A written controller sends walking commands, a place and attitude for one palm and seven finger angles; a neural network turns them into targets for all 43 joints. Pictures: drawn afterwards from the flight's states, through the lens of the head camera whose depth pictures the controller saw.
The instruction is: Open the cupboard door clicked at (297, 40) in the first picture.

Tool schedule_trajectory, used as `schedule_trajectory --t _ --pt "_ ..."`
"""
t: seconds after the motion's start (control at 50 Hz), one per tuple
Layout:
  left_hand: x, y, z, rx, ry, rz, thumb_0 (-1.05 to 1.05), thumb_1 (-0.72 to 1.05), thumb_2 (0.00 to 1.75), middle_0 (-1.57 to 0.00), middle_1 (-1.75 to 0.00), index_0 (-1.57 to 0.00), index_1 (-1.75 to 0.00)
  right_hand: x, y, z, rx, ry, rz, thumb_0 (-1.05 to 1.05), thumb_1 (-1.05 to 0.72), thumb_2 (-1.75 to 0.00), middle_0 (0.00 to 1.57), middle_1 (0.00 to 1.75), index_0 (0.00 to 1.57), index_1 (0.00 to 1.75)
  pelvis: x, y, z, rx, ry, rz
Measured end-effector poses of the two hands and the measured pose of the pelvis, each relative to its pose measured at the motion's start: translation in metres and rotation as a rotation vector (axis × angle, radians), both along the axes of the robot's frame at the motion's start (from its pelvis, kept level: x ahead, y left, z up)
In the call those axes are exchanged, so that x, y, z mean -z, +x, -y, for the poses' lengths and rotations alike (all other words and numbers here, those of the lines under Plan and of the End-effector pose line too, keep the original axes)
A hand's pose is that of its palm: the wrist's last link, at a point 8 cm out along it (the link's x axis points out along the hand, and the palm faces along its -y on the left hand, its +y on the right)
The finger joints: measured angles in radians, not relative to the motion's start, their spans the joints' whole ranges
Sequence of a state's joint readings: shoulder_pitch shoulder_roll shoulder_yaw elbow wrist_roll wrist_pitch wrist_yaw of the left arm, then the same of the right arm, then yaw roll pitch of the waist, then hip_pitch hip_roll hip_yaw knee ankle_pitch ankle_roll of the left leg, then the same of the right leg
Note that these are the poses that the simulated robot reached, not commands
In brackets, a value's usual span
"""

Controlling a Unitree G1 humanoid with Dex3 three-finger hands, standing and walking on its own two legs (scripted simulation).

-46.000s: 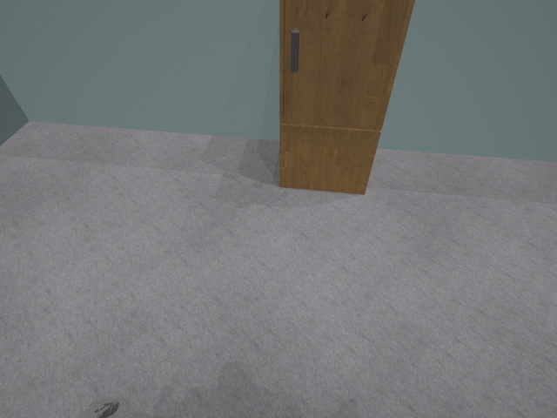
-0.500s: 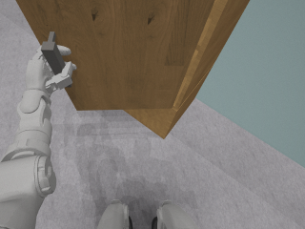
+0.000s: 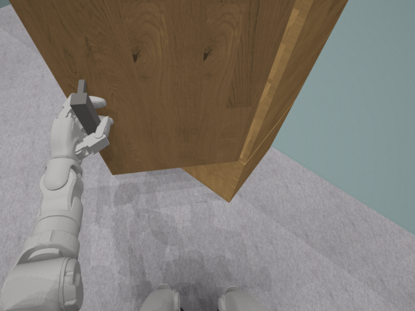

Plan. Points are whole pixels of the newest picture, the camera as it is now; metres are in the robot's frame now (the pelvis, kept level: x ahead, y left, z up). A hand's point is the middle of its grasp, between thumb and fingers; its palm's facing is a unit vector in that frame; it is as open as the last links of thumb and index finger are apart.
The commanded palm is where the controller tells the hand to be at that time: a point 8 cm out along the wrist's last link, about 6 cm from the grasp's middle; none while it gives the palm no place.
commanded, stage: pull the door open along its arc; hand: left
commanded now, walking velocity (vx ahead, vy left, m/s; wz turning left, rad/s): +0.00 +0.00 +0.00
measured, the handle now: (92, 115) +0.49 +0.22 +0.05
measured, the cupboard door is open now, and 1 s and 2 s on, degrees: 46 82 84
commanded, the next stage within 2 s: open thumb and fingers to let go in 0.66 s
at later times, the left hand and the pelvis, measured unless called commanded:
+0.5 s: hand (141, 209) +0.29 +0.10 +0.05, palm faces +0.43 -0.90 +0.04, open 6.5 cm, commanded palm +0.22 +0.16 +0.05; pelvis +0.01 -0.03 +0.00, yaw +3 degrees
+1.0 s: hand (167, 230) +0.26 +0.06 +0.05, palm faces +0.46 -0.89 -0.02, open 7.3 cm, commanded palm +0.21 +0.11 +0.05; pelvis +0.00 -0.07 +0.00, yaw +6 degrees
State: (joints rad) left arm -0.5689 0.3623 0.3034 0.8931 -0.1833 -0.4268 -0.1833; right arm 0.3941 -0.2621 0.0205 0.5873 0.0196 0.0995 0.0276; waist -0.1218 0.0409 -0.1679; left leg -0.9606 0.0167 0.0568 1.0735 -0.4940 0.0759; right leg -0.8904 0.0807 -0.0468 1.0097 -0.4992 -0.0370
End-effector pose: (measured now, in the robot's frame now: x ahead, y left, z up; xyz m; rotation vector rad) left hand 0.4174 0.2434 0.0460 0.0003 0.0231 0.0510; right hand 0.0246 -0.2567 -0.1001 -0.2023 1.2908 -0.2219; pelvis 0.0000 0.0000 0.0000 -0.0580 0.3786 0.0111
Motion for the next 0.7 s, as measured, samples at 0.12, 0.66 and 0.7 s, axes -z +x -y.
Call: schedule_trajectory --t 0.12,0.66,0.7 --pt "0.000 -0.047 0.011 0.018 -0.018 0.009 0.00 0.66 0.70 -0.31 -1.35 -0.33 -1.35 -0.009 0.047 -0.004 -0.044 0.029 0.123 0.00 -0.90 -0.90 0.20 0.29 0.20 0.30 -0.009 0.010 -0.001 0.006 0.008 0.030" --pt "-0.009 -0.191 0.125 -0.425 -0.010 -0.048 0.02 0.65 0.72 -0.28 -1.28 -0.33 -1.32 -0.021 0.164 -0.023 -0.297 0.147 0.450 0.01 -0.90 -0.90 0.20 0.29 0.20 0.30 -0.010 0.010 0.045 -0.058 0.065 0.130" --pt "-0.009 -0.198 0.133 -0.426 -0.017 -0.056 0.02 0.66 0.72 -0.27 -1.29 -0.33 -1.33 -0.019 0.159 -0.014 -0.293 0.138 0.443 0.01 -0.90 -0.90 0.20 0.29 0.20 0.30 -0.010 0.011 0.048 -0.062 0.069 0.132"
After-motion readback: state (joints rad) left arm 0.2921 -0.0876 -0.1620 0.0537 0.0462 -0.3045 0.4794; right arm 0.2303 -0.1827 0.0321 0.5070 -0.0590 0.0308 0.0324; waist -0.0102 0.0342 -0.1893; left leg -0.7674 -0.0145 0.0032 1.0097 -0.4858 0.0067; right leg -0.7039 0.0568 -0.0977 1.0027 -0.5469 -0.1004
